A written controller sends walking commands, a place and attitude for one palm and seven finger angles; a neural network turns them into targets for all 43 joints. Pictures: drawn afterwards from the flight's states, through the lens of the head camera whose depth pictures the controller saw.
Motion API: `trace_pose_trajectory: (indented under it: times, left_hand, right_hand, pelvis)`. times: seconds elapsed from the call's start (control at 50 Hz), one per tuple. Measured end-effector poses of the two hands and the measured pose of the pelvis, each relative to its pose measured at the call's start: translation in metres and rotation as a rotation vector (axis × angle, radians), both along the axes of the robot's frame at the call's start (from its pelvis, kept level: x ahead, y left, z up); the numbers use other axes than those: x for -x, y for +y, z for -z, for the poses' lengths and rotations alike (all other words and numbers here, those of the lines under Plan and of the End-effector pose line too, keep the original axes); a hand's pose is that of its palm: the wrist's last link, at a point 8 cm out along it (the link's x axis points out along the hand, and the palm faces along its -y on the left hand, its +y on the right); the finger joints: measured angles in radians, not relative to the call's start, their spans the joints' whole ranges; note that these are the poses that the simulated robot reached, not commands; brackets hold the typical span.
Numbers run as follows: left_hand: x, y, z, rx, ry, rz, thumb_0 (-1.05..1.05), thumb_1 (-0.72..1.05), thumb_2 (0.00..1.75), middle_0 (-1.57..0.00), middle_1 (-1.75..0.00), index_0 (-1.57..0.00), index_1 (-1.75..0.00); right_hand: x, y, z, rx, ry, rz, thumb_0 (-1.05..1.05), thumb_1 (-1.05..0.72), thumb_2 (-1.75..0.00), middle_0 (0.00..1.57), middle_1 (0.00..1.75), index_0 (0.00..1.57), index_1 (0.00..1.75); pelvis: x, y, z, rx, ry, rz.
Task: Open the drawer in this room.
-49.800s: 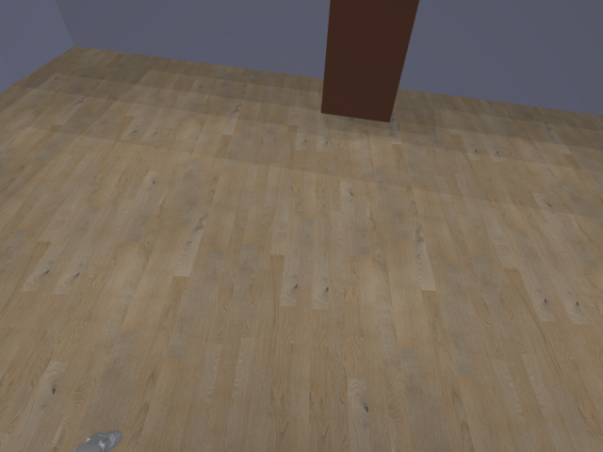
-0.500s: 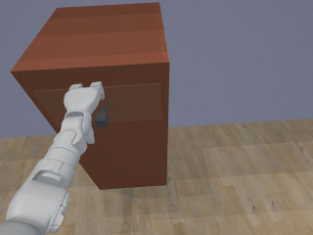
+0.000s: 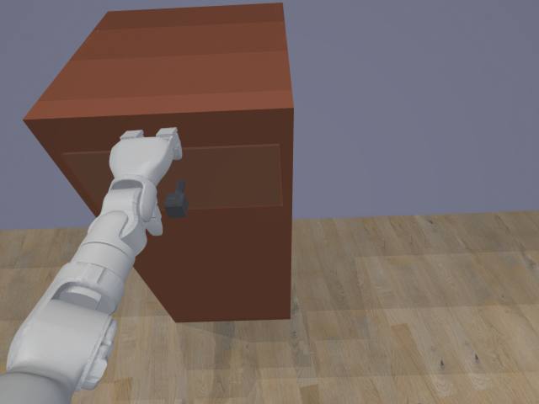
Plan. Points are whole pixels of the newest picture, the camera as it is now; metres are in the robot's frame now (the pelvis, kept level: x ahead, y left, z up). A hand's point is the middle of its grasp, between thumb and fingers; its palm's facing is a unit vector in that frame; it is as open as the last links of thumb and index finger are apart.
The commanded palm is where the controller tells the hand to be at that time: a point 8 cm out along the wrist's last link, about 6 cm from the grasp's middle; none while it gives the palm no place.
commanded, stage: move the hooked fingers above the handle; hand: left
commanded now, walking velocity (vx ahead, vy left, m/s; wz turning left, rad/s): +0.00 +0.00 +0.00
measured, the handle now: (178, 197) +0.48 +0.19 +0.01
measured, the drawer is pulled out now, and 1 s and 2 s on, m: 0.00 0.00 0.00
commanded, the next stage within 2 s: none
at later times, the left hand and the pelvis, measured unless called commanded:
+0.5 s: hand (161, 183) +0.45 +0.20 +0.08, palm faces +0.12 -0.04 -0.99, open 13.4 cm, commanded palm +0.42 +0.22 +0.13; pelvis +0.00 +0.01 -0.01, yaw +0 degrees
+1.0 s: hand (149, 195) +0.43 +0.21 +0.07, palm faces +0.09 -0.03 -1.00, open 13.8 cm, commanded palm +0.41 +0.22 +0.13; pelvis -0.01 +0.02 -0.01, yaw +1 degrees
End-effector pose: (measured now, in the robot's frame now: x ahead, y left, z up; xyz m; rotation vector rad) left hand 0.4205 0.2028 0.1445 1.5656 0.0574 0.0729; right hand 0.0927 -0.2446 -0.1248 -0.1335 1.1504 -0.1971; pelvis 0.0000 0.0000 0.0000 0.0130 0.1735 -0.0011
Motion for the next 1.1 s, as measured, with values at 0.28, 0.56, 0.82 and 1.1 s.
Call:
trace_pose_trajectory:
  times: [0.28,0.56,0.82,1.1]
  left_hand:
    - [0.019,0.007,0.045,0.028,0.096,0.16,0.0,-0.49,0.3,-0.33,-1.21,-0.31,-1.21]
    - [-0.002,-0.007,0.008,0.008,-0.075,0.061,0.0,-0.49,0.3,-0.43,-1.28,-0.38,-1.31]
    - [0.017,0.024,0.039,0.013,0.125,0.045,0.0,-0.49,0.3,-0.34,-1.21,-0.32,-1.22]
    - [0.003,0.011,0.009,0.021,-0.114,0.086,0.0,-0.49,0.3,-0.38,-1.27,-0.35,-1.23]
  right_hand:
    - [0.007,-0.018,-0.006,0.083,0.003,0.008,0.0,-0.9,-0.89,0.2,0.3,0.2,0.3]
    - [0.013,0.014,0.008,-0.012,0.052,0.014,0.0,-0.9,-0.89,0.2,0.3,0.2,0.3]
    - [0.022,0.003,-0.011,0.06,-0.024,0.039,0.0,-0.9,-0.89,0.2,0.3,0.2,0.3]
    - [0.029,0.007,0.007,0.031,0.067,0.014,0.0,-0.9,-0.9,0.2,0.3,0.2,0.3]
  pelvis:
    - [0.002,0.002,0.005,0.009,0.022,-0.011]
    - [0.0,0.014,0.004,0.008,0.021,0.001]
    - [0.013,0.012,0.002,0.01,-0.005,0.011]
    - [0.005,0.022,0.007,0.018,0.027,-0.016]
